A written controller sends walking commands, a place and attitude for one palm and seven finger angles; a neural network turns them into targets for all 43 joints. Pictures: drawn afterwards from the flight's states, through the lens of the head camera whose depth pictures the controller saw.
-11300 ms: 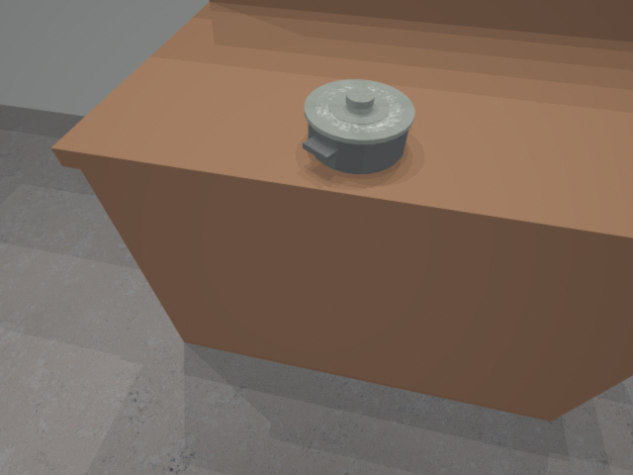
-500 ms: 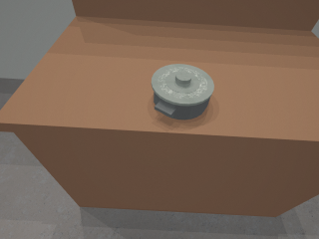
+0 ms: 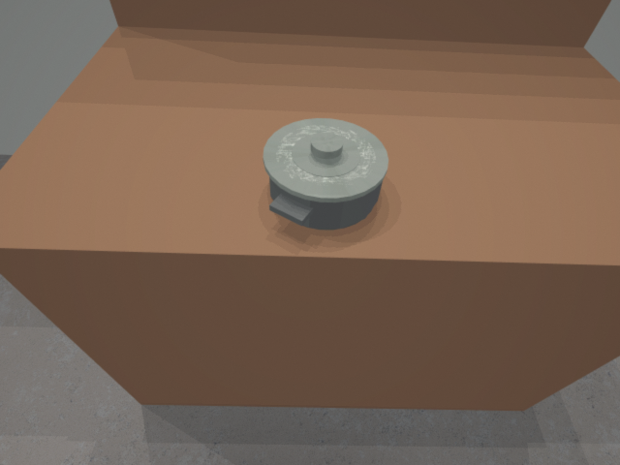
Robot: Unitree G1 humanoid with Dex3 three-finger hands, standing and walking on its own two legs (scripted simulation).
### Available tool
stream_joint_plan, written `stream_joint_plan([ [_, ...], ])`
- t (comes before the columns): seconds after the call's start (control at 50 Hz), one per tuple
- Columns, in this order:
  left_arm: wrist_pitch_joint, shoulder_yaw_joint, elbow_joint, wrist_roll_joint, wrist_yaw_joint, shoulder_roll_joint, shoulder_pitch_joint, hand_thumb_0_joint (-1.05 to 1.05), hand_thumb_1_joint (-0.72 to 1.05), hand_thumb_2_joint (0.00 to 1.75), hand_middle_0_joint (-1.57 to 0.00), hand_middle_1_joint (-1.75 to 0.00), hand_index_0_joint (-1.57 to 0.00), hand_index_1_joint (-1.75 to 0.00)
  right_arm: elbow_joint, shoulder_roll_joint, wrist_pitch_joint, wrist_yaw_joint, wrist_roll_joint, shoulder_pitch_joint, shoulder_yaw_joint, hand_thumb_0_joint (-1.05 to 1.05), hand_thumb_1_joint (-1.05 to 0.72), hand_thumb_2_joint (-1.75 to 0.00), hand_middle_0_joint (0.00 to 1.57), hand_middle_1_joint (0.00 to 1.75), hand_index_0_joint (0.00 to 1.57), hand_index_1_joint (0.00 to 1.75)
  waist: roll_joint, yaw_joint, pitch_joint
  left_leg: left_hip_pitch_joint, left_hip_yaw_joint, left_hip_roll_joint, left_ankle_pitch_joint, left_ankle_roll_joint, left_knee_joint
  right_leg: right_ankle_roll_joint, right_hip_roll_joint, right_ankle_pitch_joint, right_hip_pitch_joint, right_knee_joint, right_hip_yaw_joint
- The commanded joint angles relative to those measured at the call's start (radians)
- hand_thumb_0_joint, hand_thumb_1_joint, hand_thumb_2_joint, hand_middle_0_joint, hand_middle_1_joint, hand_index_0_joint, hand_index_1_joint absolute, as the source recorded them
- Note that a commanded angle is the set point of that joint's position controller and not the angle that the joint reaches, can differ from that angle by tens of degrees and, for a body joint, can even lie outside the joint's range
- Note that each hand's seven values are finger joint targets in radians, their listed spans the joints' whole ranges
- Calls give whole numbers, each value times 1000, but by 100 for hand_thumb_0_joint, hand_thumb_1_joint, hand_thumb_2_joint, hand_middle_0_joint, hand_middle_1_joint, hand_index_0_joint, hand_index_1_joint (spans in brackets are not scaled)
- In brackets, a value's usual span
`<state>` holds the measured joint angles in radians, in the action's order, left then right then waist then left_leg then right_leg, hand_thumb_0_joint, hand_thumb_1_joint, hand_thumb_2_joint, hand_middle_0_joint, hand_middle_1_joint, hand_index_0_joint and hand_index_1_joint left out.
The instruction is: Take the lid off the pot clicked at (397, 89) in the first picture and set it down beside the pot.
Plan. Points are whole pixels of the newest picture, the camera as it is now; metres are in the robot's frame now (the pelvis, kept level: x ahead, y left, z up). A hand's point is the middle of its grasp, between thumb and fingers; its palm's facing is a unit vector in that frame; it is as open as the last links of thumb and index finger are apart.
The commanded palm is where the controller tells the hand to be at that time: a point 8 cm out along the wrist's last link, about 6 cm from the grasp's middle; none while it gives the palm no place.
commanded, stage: shuffle to correct the standing spot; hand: left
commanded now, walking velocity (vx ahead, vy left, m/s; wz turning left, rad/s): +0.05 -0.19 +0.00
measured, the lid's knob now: (326, 145) +0.50 +0.01 +0.15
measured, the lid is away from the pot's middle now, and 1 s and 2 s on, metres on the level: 0.00 0.00 0.00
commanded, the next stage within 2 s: come to a stop and stand still in 0.56 s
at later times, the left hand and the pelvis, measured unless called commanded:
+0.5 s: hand out of the picture +0.07 +0.07 -0.20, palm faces +0.05 -0.99 -0.12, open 7.3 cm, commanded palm none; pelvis +0.05 -0.10 -0.01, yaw -1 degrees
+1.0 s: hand out of the picture +0.09 -0.01 -0.18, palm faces +0.02 -0.97 -0.24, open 7.4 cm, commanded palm none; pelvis +0.03 -0.19 -0.01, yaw -1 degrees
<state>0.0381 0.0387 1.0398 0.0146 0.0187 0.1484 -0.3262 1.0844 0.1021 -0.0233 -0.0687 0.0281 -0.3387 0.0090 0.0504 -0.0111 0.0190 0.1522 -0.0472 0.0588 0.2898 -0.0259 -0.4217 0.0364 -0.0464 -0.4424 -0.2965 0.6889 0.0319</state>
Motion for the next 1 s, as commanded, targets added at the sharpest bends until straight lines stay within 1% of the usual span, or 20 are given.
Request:
stream_joint_plan([
  [0.0,-28,28,-98,-4,-13,43,-16,0,90,90,-20,-30,-20,-30,-44,194,-6,-11,6,-65,50,0,-90,-90,20,30,20,30,-114,4,32,-26,-267,-343,-447,-136,81,-8,66,-9,-79,-31,15],
  [0.06,-29,46,-69,2,-18,91,-116,0,90,90,-20,-30,-20,-30,-55,180,1,-6,-8,-52,56,0,-90,-90,20,30,20,30,4,38,-18,212,-63,-167,-152,-17,-99,-4,95,348,259,-270,69],
  [0.1,-27,59,-69,6,-8,185,-186,0,90,90,-20,-30,-20,-30,-89,127,14,-3,-11,-23,57,0,-90,-90,20,30,20,30,259,66,-7,383,109,-39,338,46,-431,161,336,494,301,-376,329],
  [0.14,-17,60,-108,12,-3,155,-107,0,90,90,-20,-30,-20,-30,-93,141,27,2,-10,4,67,0,-90,-90,20,30,20,30,164,49,47,379,59,-81,355,34,-635,240,300,265,136,-416,327],
  [0.2,-20,51,-158,16,8,131,-26,0,90,90,-20,-30,-20,-30,-95,105,23,9,-11,13,58,0,-90,-90,20,30,20,30,4,19,47,362,83,-93,317,40,-613,266,261,451,112,-351,238],
  [0.36,-21,43,-166,7,6,138,-14,0,90,90,-20,-30,-20,-30,-110,101,7,4,-18,-19,54,0,-90,-90,20,30,20,30,15,-26,-42,101,110,-87,-7,42,-117,167,184,697,108,-212,148],
  [0.38,-22,40,-176,-2,1,130,-5,0,90,90,-20,-30,-20,-30,-97,119,1,1,-16,-57,59,0,-90,-90,20,30,20,30,-21,-43,-71,-27,77,-116,-126,20,-25,114,136,665,55,-128,113],
  [0.4,-22,40,-182,-5,-4,93,-33,0,90,90,-20,-30,-20,-30,-102,191,-5,-8,-6,-85,70,0,-90,-90,20,30,20,30,-180,-57,-75,-133,-177,-304,-314,-69,45,22,50,449,-90,56,49],
  [0.42,-20,39,-194,-9,-2,85,-31,0,90,90,-20,-30,-20,-30,-111,254,2,-11,-1,-106,82,0,-90,-90,20,30,20,30,-335,-66,-46,-159,-448,-556,-620,-234,82,-54,-9,-116,-274,355,1],
  [0.44,-10,52,-208,2,4,154,-4,0,90,90,-20,-30,-20,-30,-133,261,15,-7,0,-98,75,0,-90,-90,20,30,20,30,-189,-67,-11,-47,-417,-577,-641,-277,82,-51,16,-167,-257,497,100],
  [0.48,-2,57,-199,14,2,139,20,0,90,90,-20,-30,-20,-30,-162,202,1,-14,1,10,51,0,-90,-90,20,30,20,30,-192,-10,37,53,-311,-490,-666,-211,81,-41,28,-83,-263,537,120],
  [0.56,17,48,-190,2,-16,101,19,0,90,90,-20,-30,-20,-30,-168,223,0,-6,2,61,57,0,-90,-90,20,30,20,30,-179,11,-37,1,-85,-367,-607,-121,69,-64,52,25,-234,472,64],
  [0.66,13,38,-218,-2,-23,81,95,0,90,90,-20,-30,-20,-30,-173,270,22,17,12,61,91,0,-90,-90,20,30,20,30,-283,-23,-25,21,-15,-334,-514,-81,49,-80,78,-6,-145,149,-57],
  [0.72,-28,37,-178,-3,-22,95,7,0,90,90,-20,-30,-20,-30,-191,268,30,27,6,109,93,0,-90,-90,20,30,20,30,-257,19,-87,70,28,-246,-350,-10,-89,-79,36,158,53,-142,-123],
  [0.74,-44,45,-154,1,-15,137,-43,0,90,90,-20,-30,-20,-30,-190,238,31,32,0,99,92,0,-90,-90,20,30,20,30,-145,37,-110,102,64,-183,-222,33,-178,-84,55,271,132,-261,-97],
  [0.78,-62,60,-154,13,5,285,-50,0,90,90,-20,-30,-20,-30,-210,118,41,39,-15,68,66,0,-90,-90,20,30,20,30,264,43,-100,334,102,-78,316,90,-345,17,374,647,211,-337,269],
  [0.8,-59,53,-164,13,7,293,-42,0,90,90,-20,-30,-20,-30,-217,137,49,39,-21,82,67,0,-90,-90,20,30,20,30,189,57,-102,278,40,-100,337,80,-389,99,424,611,139,-353,310],
  [0.82,-52,47,-175,22,7,292,8,0,90,90,-20,-30,-20,-30,-210,120,43,48,-19,58,65,0,-90,-90,20,30,20,30,60,15,-42,245,47,-82,265,69,-378,91,391,547,47,-318,232],
  [0.88,-51,68,-164,15,31,297,16,0,90,90,-20,-30,-20,-30,-210,186,57,41,-19,73,85,0,-90,-90,20,30,20,30,359,46,-57,379,29,-73,271,81,-520,129,392,866,190,-246,293],
  [0.98,-41,82,-188,28,54,310,15,0,90,90,-20,-30,-20,-30,-256,166,67,63,-24,112,79,0,-90,-90,20,30,20,30,168,48,-68,362,10,-53,234,78,-544,153,419,759,156,-237,269],
])
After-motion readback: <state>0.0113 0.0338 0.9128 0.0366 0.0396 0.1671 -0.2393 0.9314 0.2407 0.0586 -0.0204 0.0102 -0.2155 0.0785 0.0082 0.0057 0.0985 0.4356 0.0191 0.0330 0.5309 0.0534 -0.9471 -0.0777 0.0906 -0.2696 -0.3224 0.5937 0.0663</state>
